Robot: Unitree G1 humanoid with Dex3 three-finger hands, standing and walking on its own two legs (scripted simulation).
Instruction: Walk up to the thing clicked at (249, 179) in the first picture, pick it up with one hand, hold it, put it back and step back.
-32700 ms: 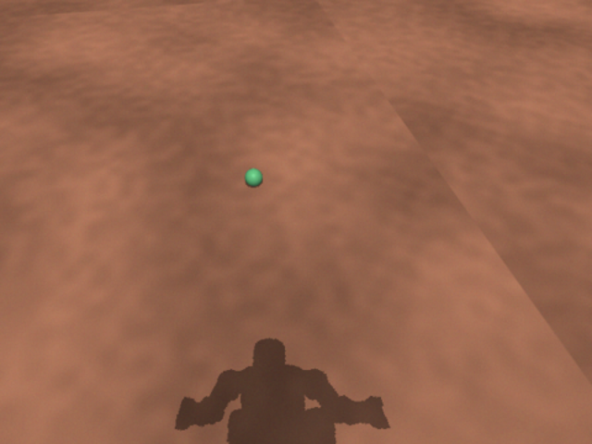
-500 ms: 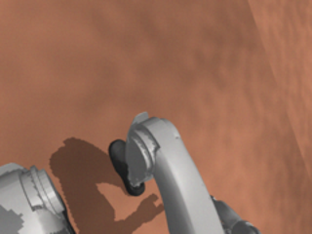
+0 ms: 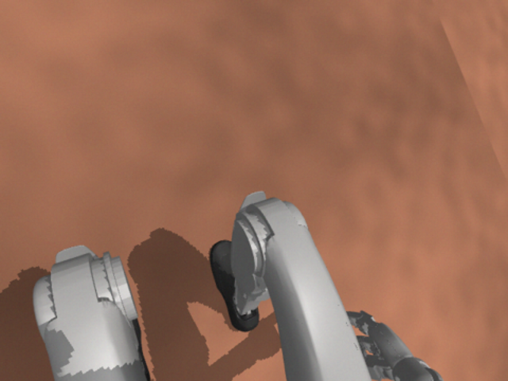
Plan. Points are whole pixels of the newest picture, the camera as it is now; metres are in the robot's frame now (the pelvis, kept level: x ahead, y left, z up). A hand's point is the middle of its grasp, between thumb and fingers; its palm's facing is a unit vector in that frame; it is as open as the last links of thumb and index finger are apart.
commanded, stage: settle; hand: left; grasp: from above
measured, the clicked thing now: out of the picture +0.53 +0.35 -0.19
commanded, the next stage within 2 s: lift in 0.04 s
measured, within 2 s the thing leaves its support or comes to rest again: neither
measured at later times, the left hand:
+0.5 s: hand out of the picture +0.48 +0.34 -0.09, palm faces -0.47 -0.13 -0.87, open 10.8 cm
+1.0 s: hand out of the picture +0.40 +0.33 +0.09, palm faces -0.42 -0.13 -0.90, open 10.9 cm
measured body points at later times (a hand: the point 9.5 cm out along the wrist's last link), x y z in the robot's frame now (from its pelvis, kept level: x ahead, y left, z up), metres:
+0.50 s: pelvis +0.00 +0.00 +0.04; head +0.25 +0.09 +0.40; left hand +0.51 +0.35 -0.04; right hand +0.05 -0.28 -0.05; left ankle +0.07 +0.11 -0.30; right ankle +0.13 -0.12 -0.30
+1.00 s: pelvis +0.00 +0.00 +0.18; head +0.18 +0.06 +0.59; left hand +0.42 +0.33 +0.15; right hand +0.15 -0.25 +0.05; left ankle +0.07 +0.11 -0.30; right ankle +0.13 -0.12 -0.30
